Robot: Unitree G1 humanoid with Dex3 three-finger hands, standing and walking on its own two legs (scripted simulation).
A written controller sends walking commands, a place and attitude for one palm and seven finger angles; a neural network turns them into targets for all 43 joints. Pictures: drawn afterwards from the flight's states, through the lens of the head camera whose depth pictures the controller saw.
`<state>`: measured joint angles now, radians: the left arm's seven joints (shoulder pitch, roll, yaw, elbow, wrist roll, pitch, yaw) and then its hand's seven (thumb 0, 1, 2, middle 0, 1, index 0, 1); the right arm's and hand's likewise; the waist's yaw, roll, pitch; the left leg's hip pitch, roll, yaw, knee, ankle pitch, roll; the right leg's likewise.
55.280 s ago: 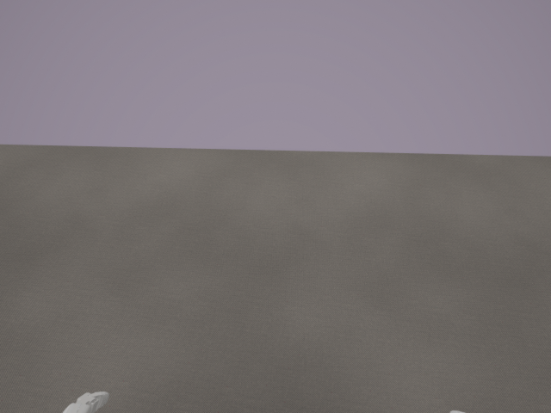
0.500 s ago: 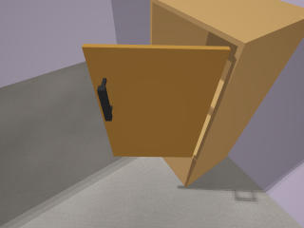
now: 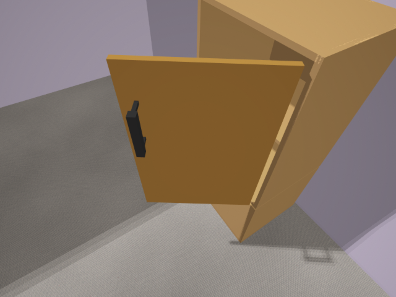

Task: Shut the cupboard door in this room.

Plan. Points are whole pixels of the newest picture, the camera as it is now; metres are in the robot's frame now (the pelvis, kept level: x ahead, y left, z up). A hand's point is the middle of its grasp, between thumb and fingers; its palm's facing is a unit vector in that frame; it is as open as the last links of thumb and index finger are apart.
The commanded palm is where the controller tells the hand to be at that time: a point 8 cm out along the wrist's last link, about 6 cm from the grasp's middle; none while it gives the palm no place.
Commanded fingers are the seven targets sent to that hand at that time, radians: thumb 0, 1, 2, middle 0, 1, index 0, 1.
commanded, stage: look again from close up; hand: left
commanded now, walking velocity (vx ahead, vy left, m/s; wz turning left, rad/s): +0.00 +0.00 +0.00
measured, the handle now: (138, 129) +0.47 +0.18 +0.06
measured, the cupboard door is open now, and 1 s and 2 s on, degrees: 55 55 55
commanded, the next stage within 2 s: raise the hand and make a fist in 0.26 s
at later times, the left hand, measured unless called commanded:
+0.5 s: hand out of the picture +0.13 +0.21 -0.07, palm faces +0.25 -0.95 -0.17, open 7.3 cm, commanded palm +0.10 +0.25 -0.06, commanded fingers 0.00 0.90 0.90 -0.33 -0.44 -0.33 -0.44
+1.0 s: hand (99, 293) +0.13 +0.19 -0.02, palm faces +0.02 -1.00 -0.03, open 5.1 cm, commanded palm +0.11 +0.25 -0.02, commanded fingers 0.00 0.90 0.90 -0.79 -0.94 -0.79 -0.94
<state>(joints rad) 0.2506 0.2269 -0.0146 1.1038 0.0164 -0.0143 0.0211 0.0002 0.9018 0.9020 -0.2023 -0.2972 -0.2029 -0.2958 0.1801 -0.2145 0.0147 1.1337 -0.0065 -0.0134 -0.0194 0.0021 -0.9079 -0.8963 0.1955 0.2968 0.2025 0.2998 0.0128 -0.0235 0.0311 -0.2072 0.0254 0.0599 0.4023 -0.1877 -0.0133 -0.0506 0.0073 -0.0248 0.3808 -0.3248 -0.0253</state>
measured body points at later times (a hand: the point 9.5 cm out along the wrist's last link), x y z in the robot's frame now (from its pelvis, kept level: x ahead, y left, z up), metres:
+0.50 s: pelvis -0.02 +0.01 -0.01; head -0.01 +0.01 +0.44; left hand +0.11 +0.26 -0.06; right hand +0.08 -0.24 -0.13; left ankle +0.02 +0.13 -0.74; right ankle -0.07 -0.10 -0.73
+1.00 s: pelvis -0.08 +0.00 -0.09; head -0.03 +0.01 +0.35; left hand +0.13 +0.24 -0.02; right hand +0.13 -0.20 -0.16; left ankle +0.01 +0.13 -0.74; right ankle -0.08 -0.10 -0.74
